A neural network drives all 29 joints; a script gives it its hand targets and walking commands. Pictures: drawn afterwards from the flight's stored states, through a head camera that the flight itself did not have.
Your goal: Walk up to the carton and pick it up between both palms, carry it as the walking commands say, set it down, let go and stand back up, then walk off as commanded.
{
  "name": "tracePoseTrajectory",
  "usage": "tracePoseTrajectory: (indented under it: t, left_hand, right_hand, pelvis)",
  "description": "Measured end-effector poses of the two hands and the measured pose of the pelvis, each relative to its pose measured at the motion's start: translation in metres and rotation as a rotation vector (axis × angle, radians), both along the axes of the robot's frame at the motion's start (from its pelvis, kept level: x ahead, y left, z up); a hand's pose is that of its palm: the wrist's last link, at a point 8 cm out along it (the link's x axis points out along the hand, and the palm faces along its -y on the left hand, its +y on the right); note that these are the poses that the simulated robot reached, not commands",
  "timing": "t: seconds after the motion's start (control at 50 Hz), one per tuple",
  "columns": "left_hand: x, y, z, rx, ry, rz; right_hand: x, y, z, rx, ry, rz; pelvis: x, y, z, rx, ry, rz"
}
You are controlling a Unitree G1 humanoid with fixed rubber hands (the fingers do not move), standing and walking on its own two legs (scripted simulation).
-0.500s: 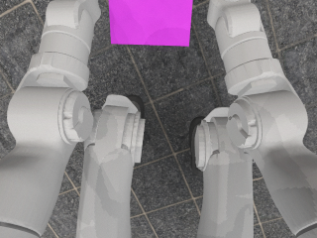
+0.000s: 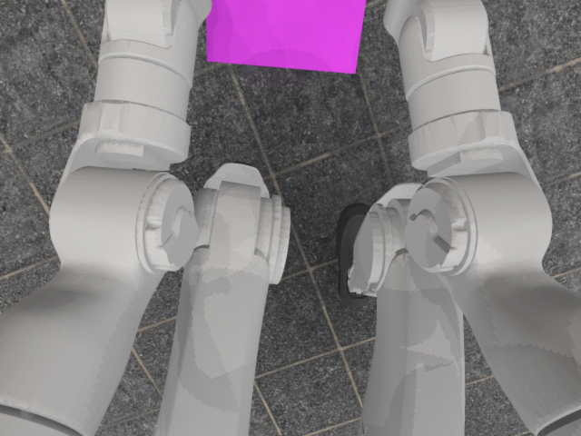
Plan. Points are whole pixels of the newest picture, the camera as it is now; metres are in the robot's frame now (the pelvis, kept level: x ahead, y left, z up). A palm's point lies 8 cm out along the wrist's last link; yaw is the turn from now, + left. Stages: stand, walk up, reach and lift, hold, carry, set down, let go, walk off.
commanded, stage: reach and lift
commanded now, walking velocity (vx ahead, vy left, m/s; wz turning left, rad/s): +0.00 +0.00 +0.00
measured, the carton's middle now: out of the picture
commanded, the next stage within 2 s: none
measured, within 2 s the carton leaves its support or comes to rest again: neither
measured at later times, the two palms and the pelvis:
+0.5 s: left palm out of the picture +0.51 +0.17 -0.07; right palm out of the picture +0.55 -0.04 -0.08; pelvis -0.01 +0.00 +0.04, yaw +0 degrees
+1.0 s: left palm out of the picture +0.49 +0.17 +0.00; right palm out of the picture +0.53 -0.04 +0.00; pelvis -0.02 +0.00 +0.08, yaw +1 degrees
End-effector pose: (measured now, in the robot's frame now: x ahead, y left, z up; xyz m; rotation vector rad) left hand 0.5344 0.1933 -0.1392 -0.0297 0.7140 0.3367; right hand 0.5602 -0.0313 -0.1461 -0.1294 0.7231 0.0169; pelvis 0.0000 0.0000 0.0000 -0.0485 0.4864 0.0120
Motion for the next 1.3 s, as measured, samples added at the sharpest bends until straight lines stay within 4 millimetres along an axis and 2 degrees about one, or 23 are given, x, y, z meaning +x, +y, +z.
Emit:
tracePoseTrajectory:
  t: [0.1, 0.3, 0.42, 0.64, 0.78, 0.92, 1.04, 1.18, 1.3]
  left_hand:
    - [-0.005, -0.003, 0.014, 0.012, -0.016, 0.033]
    - [-0.025, -0.014, 0.040, -0.018, -0.041, 0.097]
    - [-0.026, -0.021, 0.057, -0.009, -0.054, 0.099]
    - [-0.031, -0.017, 0.080, 0.012, -0.059, 0.077]
    - [-0.042, -0.021, 0.099, -0.006, -0.056, 0.091]
    - [-0.043, -0.024, 0.127, 0.004, -0.069, 0.094]
    - [-0.046, -0.023, 0.142, 0.006, -0.087, 0.098]
    - [-0.059, -0.023, 0.153, -0.003, -0.073, 0.116]
    - [-0.065, -0.025, 0.173, 0.003, -0.072, 0.129]
  right_hand:
    - [-0.011, 0.005, 0.006, -0.044, 0.001, -0.072]
    - [-0.009, -0.002, 0.052, -0.061, -0.023, -0.036]
    - [-0.010, -0.009, 0.068, -0.039, -0.033, -0.051]
    - [-0.025, -0.006, 0.080, -0.017, -0.036, -0.078]
    - [-0.031, -0.010, 0.106, -0.038, -0.036, -0.064]
    - [-0.030, -0.012, 0.134, -0.033, -0.050, -0.051]
    - [-0.033, -0.011, 0.148, -0.019, -0.067, -0.061]
    - [-0.043, -0.011, 0.161, -0.021, -0.053, -0.057]
    - [-0.046, -0.012, 0.180, -0.020, -0.054, -0.042]
  pelvis:
    - [-0.002, 0.005, 0.006, -0.012, -0.013, 0.008]
    - [-0.011, 0.004, 0.025, -0.015, -0.046, 0.007]
    - [-0.015, 0.000, 0.036, -0.001, -0.049, -0.001]
    - [-0.012, -0.005, 0.051, 0.022, -0.066, -0.002]
    - [-0.014, -0.005, 0.064, 0.016, -0.107, 0.001]
    - [-0.020, -0.005, 0.077, 0.016, -0.135, 0.005]
    - [-0.022, -0.003, 0.087, 0.015, -0.141, 0.008]
    - [-0.022, -0.001, 0.100, 0.010, -0.160, 0.014]
    - [-0.022, 0.001, 0.112, 0.010, -0.189, 0.018]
